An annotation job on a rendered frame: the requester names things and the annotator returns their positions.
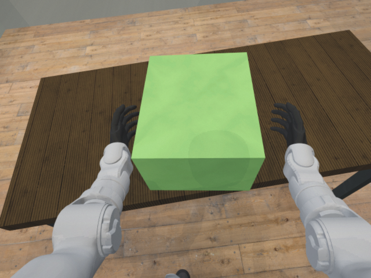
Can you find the table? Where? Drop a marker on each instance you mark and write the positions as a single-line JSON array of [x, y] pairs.
[[326, 76]]

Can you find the right robot upper arm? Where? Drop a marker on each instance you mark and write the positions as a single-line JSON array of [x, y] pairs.
[[340, 247]]

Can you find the left robot forearm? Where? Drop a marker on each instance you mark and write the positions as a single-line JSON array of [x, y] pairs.
[[112, 183]]

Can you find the robot right hand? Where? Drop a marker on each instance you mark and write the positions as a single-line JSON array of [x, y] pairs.
[[294, 131]]

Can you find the right robot forearm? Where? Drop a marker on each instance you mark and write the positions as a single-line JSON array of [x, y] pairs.
[[308, 189]]

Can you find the carton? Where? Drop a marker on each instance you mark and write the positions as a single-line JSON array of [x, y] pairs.
[[198, 127]]

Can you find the left robot upper arm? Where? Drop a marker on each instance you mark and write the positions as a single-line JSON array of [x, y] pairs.
[[84, 235]]

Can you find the robot left hand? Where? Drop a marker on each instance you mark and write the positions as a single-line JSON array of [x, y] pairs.
[[119, 128]]

